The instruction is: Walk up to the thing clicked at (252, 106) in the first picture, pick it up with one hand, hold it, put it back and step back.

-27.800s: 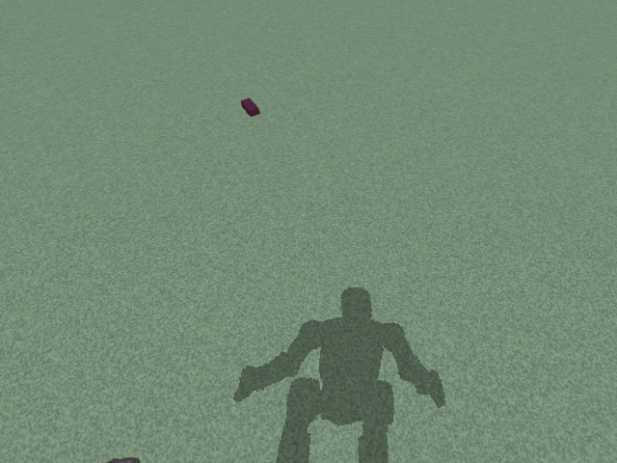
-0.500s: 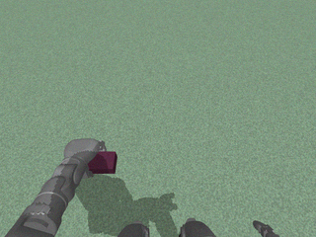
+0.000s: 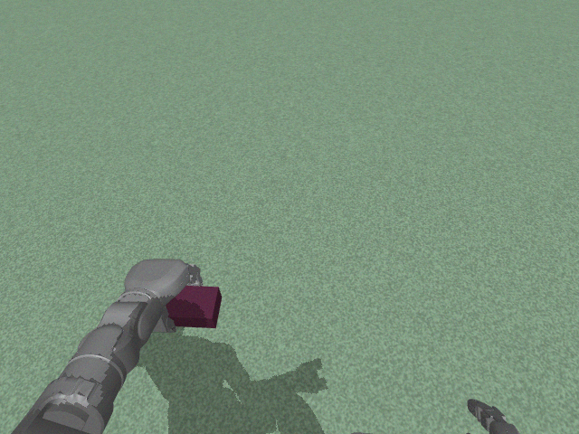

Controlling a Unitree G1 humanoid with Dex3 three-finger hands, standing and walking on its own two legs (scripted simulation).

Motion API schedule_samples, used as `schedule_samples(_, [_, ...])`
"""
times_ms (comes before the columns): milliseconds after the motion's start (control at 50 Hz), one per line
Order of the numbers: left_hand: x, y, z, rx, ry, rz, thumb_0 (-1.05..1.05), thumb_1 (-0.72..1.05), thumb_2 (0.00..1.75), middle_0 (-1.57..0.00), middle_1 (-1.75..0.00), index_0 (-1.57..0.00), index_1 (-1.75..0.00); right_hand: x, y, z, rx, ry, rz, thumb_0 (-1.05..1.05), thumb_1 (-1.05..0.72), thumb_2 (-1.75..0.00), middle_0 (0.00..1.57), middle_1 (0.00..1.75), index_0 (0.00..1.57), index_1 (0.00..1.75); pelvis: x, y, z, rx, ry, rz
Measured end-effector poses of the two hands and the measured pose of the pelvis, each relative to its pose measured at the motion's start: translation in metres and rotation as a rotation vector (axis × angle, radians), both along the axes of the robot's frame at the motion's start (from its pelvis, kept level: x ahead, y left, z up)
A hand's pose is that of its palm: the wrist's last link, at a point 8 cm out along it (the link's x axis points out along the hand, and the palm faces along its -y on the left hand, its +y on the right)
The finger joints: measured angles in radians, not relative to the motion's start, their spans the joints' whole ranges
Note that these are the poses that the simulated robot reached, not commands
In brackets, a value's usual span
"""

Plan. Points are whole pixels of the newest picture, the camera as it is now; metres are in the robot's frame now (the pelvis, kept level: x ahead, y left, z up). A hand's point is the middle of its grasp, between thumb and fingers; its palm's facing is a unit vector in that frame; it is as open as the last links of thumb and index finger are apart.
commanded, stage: hold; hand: left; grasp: from above
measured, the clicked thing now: (180, 305) +0.32 +0.21 -0.09
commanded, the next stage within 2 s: crouch in 1.56 s
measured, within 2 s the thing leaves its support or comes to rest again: neither
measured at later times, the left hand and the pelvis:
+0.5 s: hand (163, 312) +0.29 +0.21 -0.04, palm faces -0.47 -0.01 -0.88, open 8.6 cm; pelvis -0.01 +0.00 +0.01, yaw +0 degrees
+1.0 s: hand (162, 315) +0.28 +0.21 -0.02, palm faces -0.46 -0.01 -0.89, open 8.6 cm; pelvis -0.01 +0.00 +0.02, yaw +0 degrees
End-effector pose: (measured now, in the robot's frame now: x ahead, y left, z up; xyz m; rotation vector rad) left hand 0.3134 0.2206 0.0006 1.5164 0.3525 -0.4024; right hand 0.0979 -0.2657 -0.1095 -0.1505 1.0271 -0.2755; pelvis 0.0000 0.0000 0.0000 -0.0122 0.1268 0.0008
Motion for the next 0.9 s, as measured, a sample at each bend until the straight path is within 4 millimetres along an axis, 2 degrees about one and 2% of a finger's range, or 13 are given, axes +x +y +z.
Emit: schedule_samples(900, [-0.03,-0.009,0.033,-0.019,0.005,-0.026,0.0,0.18,0.42,-0.83,-0.35,-0.84,-0.36,0.023,0.009,0.019,0.024,-0.067,0.054,0.01,-0.9,-0.9,0.2,0.3,0.2,0.3,-0.011,-0.004,0.016,0.011,-0.099,-0.001])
